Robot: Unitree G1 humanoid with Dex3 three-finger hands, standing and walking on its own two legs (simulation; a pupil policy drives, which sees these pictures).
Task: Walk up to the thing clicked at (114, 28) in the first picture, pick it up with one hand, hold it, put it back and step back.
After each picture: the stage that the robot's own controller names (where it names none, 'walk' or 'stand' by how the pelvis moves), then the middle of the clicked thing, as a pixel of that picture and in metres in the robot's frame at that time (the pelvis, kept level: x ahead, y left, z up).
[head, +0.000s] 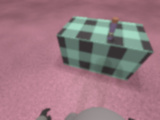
stand; (112, 29) +1.00 -0.24 +0.02
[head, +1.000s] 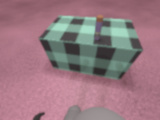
rise first; (98, 28) +0.91 -0.02 +0.04
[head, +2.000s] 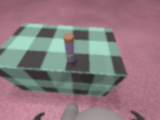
walk; (69, 49) +0.51 +0.19 +0.05
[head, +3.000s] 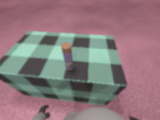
stand; (68, 57) +0.47 +0.20 +0.03
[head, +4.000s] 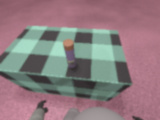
stand; (70, 55) +0.47 +0.16 +0.03
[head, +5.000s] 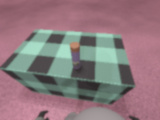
stand; (75, 56) +0.48 +0.14 +0.02
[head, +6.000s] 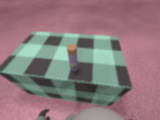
stand; (73, 58) +0.47 +0.15 +0.02
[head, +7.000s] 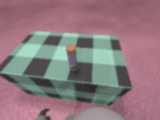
stand; (72, 59) +0.46 +0.16 +0.02
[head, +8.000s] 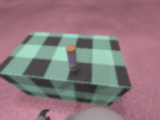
stand; (72, 59) +0.47 +0.16 +0.02
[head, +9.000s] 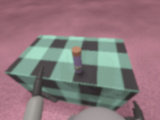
rise first; (77, 61) +0.46 +0.14 +0.02
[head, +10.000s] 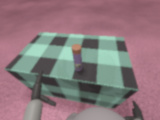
go down; (77, 58) +0.47 +0.14 +0.02
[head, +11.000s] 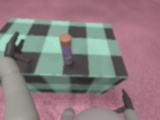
go down; (66, 51) +0.48 +0.13 +0.05
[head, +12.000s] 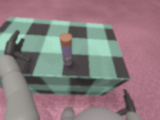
approach; (67, 51) +0.47 +0.13 +0.07
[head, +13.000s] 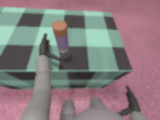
close in; (62, 43) +0.49 +0.14 +0.10
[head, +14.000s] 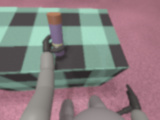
lift; (57, 36) +0.53 +0.15 +0.11
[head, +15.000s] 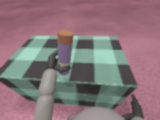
lift; (64, 55) +0.34 +0.15 +0.22
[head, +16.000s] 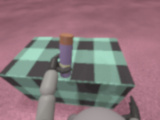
hold; (65, 57) +0.34 +0.15 +0.20
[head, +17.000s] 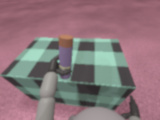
hold; (65, 59) +0.32 +0.15 +0.20
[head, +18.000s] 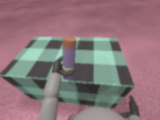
crouch; (68, 60) +0.33 +0.13 +0.18
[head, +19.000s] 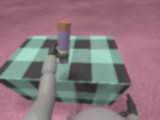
crouch; (63, 44) +0.43 +0.16 +0.22
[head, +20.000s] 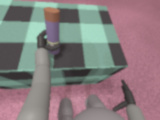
lower; (53, 34) +0.53 +0.16 +0.11
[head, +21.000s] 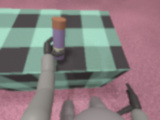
lower; (59, 41) +0.50 +0.15 +0.11
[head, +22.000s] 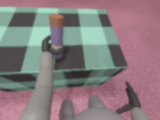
lower; (57, 38) +0.52 +0.15 +0.11
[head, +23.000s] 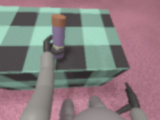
lower; (58, 39) +0.51 +0.15 +0.11
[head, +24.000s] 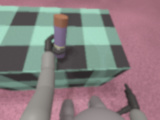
loosen; (60, 39) +0.51 +0.14 +0.11
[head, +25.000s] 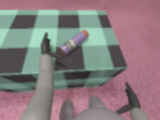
withdraw; (74, 41) +0.58 +0.04 +0.01
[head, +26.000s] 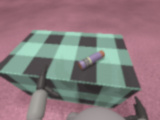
sink last; (91, 59) +0.53 +0.01 -0.03
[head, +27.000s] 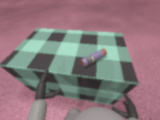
stand; (94, 57) +0.55 -0.01 -0.03
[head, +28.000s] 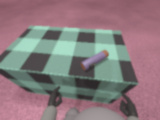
stand; (95, 59) +0.50 -0.03 -0.01
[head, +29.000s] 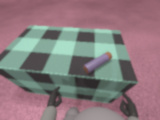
stand; (98, 61) +0.48 -0.05 -0.01
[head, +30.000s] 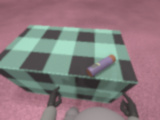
stand; (101, 65) +0.45 -0.08 -0.01
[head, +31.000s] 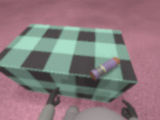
stand; (105, 67) +0.43 -0.11 -0.01
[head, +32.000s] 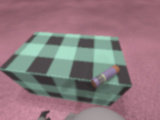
walk; (105, 75) +0.40 -0.12 -0.07
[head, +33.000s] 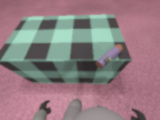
walk; (109, 55) +0.51 -0.14 -0.04
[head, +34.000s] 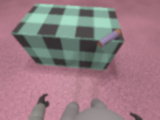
walk; (109, 38) +0.75 -0.17 -0.05
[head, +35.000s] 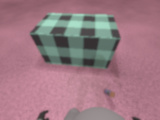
stand; (108, 92) +0.47 -0.28 -0.64
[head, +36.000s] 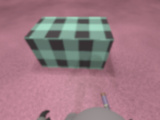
stand; (105, 102) +0.37 -0.27 -0.75
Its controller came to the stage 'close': yes
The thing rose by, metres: 0.20
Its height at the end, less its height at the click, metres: -0.76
